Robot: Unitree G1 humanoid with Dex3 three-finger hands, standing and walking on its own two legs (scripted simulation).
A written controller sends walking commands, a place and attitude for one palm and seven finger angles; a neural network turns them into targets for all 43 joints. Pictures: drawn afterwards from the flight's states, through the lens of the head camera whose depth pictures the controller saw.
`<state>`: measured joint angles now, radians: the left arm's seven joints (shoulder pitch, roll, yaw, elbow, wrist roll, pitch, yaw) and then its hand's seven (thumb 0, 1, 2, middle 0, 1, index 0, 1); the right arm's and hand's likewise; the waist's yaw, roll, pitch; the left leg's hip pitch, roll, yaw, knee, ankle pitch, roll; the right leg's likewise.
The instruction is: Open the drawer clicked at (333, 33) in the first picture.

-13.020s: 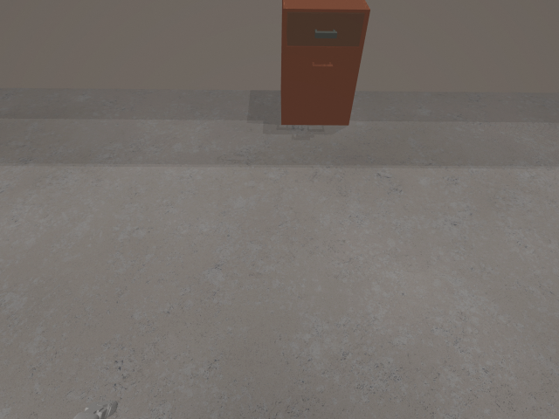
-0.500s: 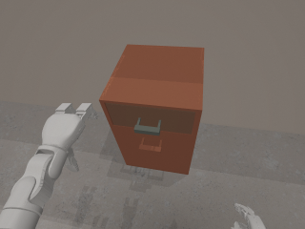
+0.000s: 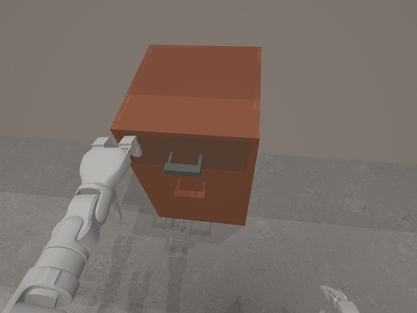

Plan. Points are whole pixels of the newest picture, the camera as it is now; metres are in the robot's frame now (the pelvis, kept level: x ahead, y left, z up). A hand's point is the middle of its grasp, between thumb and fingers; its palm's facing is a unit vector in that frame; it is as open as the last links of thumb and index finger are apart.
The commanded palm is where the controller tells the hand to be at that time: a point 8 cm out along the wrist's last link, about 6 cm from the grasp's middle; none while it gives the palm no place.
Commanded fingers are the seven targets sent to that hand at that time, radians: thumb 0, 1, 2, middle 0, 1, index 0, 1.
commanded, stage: move the hooked fingers above the handle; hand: left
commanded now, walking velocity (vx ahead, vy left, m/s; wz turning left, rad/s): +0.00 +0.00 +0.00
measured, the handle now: (184, 163) +0.54 +0.13 -0.18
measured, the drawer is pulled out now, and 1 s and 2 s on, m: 0.00 0.00 0.00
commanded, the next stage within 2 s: none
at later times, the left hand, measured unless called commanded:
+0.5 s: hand (145, 178) +0.41 +0.19 -0.05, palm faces -0.14 -0.01 -0.99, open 13.8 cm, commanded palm +0.40 +0.19 +0.00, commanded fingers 0.00 -0.50 0.30 -0.30 -1.20 -0.30 -1.20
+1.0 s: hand (174, 171) +0.47 +0.14 -0.12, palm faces -0.12 -0.04 -0.99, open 13.8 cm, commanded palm +0.47 +0.14 -0.06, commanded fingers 0.00 -0.50 0.30 -0.30 -1.20 -0.30 -1.20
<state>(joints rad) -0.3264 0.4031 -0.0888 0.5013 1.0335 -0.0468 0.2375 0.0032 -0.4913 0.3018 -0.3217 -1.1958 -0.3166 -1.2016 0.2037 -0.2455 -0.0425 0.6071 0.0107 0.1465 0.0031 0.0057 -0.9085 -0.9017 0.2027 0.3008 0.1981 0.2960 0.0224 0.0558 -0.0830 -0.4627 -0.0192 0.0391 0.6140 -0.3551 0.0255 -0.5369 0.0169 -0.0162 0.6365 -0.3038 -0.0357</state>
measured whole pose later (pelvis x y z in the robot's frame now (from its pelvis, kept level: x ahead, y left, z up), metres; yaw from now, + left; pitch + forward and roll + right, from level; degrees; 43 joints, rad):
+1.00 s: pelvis -0.03 +0.01 -0.08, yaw +0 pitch +30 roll -1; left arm -0.91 0.35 -0.11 1.17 1.13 -0.03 0.44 0.00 -0.49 0.30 -0.33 -1.20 -0.32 -1.20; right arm 0.35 -0.24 -0.05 0.71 -0.06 0.08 0.01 0.00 -0.91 -0.90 0.20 0.30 0.20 0.30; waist -0.18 0.06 -0.19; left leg -1.12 -0.01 0.03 1.11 -0.51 0.04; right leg -1.16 0.01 -0.04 1.07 -0.42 -0.02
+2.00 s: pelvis -0.06 +0.00 -0.09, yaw +0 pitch +30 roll +0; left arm -1.02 0.50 -0.11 1.25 1.06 0.08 0.26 0.01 -0.49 0.30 -0.33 -1.21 -0.32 -1.24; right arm 0.33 -0.23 0.04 0.61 -0.01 0.05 -0.03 0.00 -0.91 -0.90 0.21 0.30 0.20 0.30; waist -0.22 0.07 -0.16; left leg -1.20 0.01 0.04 1.17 -0.49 0.04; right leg -1.25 0.03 -0.04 1.12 -0.40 -0.04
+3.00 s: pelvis -0.05 +0.02 -0.11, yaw -1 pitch +33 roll -2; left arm -0.97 0.40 -0.01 1.08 1.18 0.06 0.57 0.00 -0.49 0.30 -0.41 -1.26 -0.33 -1.21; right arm 0.28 -0.23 -0.02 0.66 -0.05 0.13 0.04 0.00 -0.91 -0.90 0.20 0.30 0.20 0.30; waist -0.18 0.09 -0.14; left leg -1.29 0.00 0.03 1.27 -0.55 0.06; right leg -1.32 0.02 -0.04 1.20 -0.44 -0.01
